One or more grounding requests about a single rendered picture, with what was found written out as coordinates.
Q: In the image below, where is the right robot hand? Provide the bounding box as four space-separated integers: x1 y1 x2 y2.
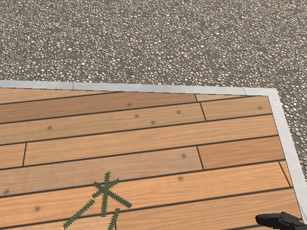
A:
255 212 307 230

